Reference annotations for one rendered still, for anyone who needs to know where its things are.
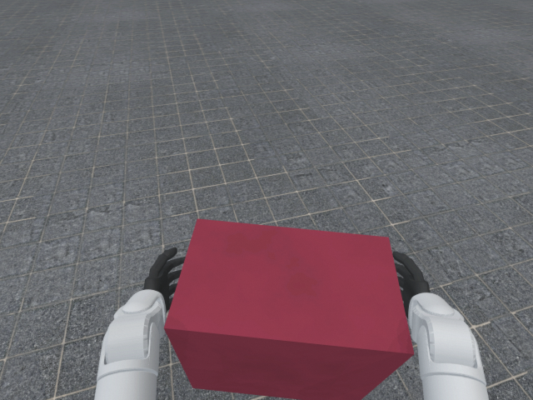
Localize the robot right forearm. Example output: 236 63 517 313
408 292 489 400

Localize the robot left forearm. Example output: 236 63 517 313
94 289 167 400

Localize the carton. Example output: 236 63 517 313
164 219 414 400

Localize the robot right hand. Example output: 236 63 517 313
392 252 431 318

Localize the robot left hand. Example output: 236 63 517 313
143 247 185 311

